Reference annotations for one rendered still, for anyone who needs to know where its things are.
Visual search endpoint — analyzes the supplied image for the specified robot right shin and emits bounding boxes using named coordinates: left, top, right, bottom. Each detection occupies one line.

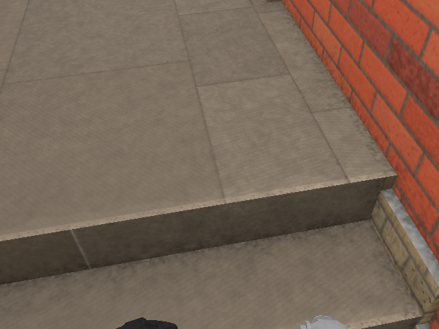
left=312, top=315, right=349, bottom=329

